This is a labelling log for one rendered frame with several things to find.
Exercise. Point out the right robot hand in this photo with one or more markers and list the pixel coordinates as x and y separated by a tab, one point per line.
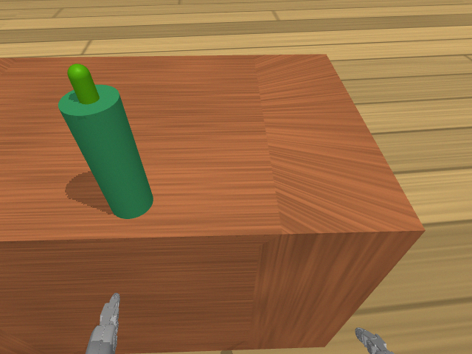
374	343

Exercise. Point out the left robot hand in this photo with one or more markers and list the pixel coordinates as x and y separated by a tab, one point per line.
103	339

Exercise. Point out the bottle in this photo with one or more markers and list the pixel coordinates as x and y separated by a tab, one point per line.
96	117

